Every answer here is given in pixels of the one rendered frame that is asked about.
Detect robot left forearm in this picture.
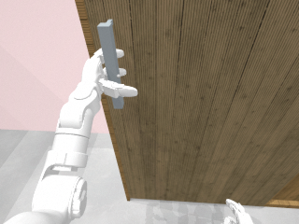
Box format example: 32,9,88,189
31,80,102,210

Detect right robot hand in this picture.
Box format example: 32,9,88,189
221,199,253,224

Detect wardrobe door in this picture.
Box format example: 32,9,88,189
271,173,299,201
84,0,299,207

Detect handle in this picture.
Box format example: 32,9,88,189
97,19,124,109

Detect robot left upper arm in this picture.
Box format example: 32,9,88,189
4,175,88,224

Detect left robot hand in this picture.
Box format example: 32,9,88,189
81,49,138,98

